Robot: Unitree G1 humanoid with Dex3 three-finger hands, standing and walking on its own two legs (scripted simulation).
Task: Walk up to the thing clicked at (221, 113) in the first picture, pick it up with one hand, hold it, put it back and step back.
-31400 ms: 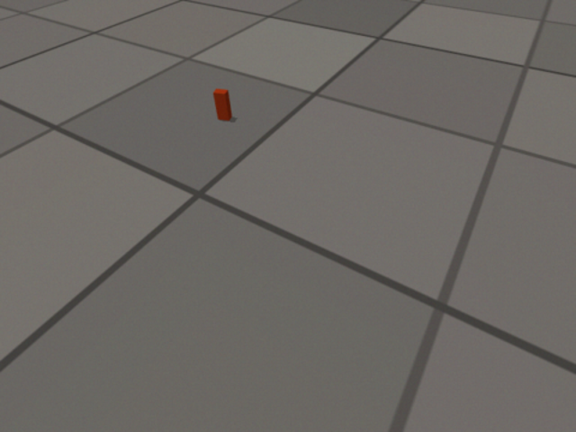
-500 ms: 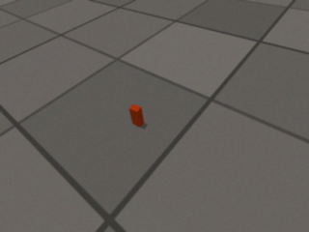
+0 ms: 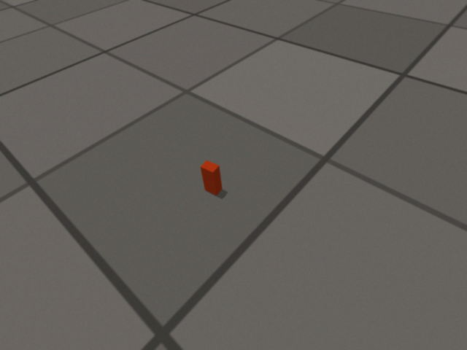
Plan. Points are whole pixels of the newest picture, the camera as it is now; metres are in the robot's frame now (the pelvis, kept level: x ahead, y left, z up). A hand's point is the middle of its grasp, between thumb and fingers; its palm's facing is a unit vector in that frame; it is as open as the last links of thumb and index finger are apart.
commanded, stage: step back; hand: left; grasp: from the side
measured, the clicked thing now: (211, 178) +1.08 +0.23 -0.67
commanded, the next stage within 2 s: stand in 0.40 s
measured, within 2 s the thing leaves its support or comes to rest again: neither
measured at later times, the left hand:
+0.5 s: hand out of the picture +0.13 +0.28 -0.14, palm faces -0.03 -0.93 -0.36, open 7.4 cm
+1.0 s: hand out of the picture +0.11 +0.26 -0.14, palm faces -0.07 -0.94 -0.34, open 7.4 cm
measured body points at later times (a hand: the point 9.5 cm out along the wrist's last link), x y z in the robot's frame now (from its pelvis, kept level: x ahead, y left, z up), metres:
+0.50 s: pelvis +0.03 +0.02 +0.01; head +0.05 +0.03 +0.46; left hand +0.13 +0.33 -0.11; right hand +0.15 -0.26 -0.11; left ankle +0.06 +0.14 -0.73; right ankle +0.02 -0.11 -0.73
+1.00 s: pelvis +0.03 +0.01 +0.02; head +0.04 +0.01 +0.47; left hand +0.11 +0.31 -0.11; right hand +0.08 -0.29 -0.12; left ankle +0.06 +0.14 -0.73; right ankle +0.02 -0.11 -0.73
